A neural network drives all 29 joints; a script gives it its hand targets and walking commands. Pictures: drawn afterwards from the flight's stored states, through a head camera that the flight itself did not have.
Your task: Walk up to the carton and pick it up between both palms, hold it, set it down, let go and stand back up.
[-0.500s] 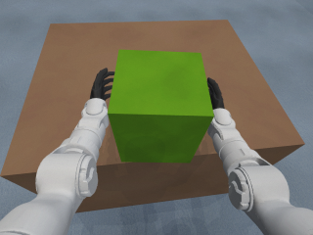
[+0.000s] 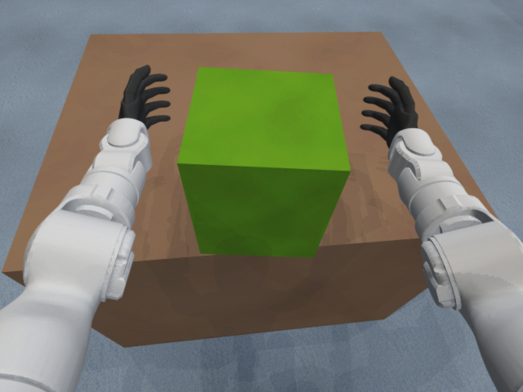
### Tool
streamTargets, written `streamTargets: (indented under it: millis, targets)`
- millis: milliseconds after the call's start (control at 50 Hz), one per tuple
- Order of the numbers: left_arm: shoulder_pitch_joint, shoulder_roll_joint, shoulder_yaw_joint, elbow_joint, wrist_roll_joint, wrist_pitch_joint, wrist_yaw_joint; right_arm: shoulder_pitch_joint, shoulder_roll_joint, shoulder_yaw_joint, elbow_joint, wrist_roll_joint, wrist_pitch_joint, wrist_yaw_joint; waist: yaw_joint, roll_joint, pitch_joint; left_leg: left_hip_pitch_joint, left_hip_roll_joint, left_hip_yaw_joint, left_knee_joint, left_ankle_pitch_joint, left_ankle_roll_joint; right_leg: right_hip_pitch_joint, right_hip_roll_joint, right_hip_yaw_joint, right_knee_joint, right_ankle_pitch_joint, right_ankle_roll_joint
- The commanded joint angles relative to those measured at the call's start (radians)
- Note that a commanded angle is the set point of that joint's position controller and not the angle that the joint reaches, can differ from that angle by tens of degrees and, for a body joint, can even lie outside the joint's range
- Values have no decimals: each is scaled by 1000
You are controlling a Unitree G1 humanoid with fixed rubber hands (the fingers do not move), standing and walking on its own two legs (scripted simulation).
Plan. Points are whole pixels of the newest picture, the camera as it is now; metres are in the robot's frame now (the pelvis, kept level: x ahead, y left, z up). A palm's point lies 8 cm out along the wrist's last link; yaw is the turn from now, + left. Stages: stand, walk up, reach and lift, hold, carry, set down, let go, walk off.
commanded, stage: set down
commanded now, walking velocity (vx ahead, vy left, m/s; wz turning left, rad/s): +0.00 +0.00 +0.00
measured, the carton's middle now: (261, 170) +0.46 +0.01 +0.05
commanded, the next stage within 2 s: none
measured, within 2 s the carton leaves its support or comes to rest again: neither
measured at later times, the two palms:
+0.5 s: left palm (114, 60) +0.48 +0.20 +0.23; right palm (420, 77) +0.47 -0.19 +0.23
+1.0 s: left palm (109, 132) +0.42 +0.21 +0.17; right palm (405, 149) +0.41 -0.19 +0.15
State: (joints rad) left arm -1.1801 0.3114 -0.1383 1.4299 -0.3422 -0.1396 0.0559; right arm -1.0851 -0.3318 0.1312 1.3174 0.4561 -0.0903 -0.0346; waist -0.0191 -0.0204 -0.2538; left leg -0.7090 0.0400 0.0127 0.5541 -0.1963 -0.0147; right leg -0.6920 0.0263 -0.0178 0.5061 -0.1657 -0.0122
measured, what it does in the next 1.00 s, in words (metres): stands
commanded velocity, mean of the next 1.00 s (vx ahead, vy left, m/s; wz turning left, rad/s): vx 0.00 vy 0.00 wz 0.00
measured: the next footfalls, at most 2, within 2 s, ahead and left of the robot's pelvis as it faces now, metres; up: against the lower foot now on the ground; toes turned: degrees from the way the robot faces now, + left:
none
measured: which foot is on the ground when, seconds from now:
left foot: down 0.00-1.00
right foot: down 0.00-1.00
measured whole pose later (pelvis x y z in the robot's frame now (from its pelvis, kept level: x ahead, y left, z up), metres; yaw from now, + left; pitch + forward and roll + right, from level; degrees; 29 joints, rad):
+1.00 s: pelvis +0.01 +0.00 +0.02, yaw +1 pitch +2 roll -1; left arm -0.78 0.32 0.09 0.69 -0.17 0.36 0.02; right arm -0.74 -0.25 0.00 0.75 0.37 0.23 -0.16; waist -0.02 -0.03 -0.02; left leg -0.24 0.04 0.01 0.37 -0.16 -0.02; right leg -0.21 0.03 -0.02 0.31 -0.12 -0.02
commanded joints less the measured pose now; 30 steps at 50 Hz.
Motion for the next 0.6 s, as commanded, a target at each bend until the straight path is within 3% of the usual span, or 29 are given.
streamTargets:
  millis: [0,140,340,580]
  targets:
    - [-474,151,9,-112,-8,19,-2,-494,-136,-29,-142,-18,21,-16,2,10,-560,296,-36,27,-49,128,-13,341,-10,-9,-40,202,33]
    - [-524,179,20,-164,-1,110,4,-544,-148,-73,-186,-46,97,-59,-19,33,-558,366,-39,25,-88,160,-23,411,2,-16,-78,243,31]
    - [-509,189,60,-294,35,302,5,-548,-151,-80,-232,-24,243,-88,-21,80,-443,531,-40,14,-113,281,-39,453,24,-28,-142,301,25]
    - [-371,200,146,-448,103,410,-30,-439,-131,-76,-347,-15,316,-104,-17,48,-332,571,-50,21,-165,313,-28,618,22,-18,-177,377,39]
